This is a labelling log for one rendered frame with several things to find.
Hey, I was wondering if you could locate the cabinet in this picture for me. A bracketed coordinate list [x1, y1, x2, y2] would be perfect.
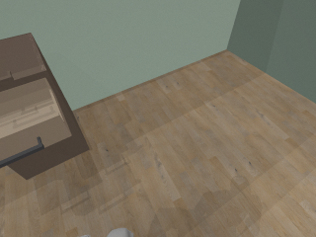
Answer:
[0, 33, 90, 180]

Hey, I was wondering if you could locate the handle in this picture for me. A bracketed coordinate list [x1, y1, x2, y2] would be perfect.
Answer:
[0, 137, 44, 168]
[0, 75, 14, 85]

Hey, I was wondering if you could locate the left robot thigh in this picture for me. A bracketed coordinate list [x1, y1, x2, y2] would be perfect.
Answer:
[107, 227, 134, 237]

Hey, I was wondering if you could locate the drawer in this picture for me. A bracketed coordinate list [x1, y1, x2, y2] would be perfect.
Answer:
[0, 77, 72, 161]

